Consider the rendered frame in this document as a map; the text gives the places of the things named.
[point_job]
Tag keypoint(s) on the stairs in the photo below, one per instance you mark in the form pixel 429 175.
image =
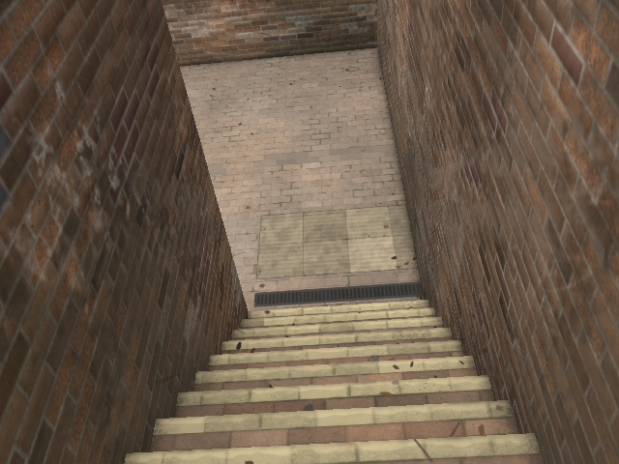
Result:
pixel 380 383

